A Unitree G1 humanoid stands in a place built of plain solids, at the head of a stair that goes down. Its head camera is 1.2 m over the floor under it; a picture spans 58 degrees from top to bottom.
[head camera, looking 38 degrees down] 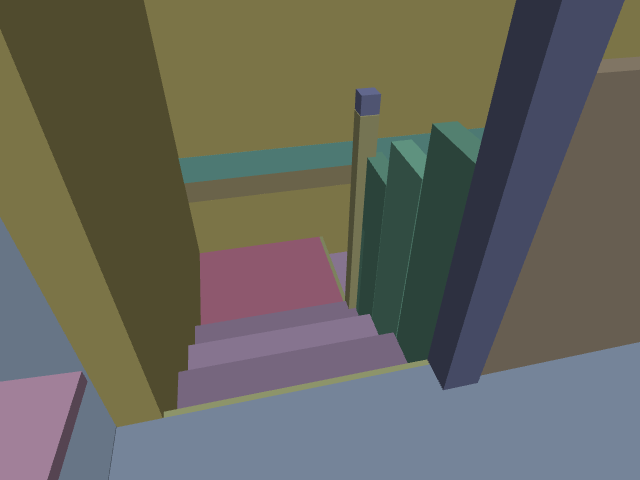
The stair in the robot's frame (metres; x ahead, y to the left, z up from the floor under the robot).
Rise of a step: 0.18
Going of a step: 0.27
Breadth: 0.85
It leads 13 degrees to the left of straight ahead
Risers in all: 4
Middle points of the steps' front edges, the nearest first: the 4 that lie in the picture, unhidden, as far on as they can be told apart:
0.80 0.05 0.00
1.06 0.11 -0.18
1.33 0.17 -0.36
1.59 0.23 -0.53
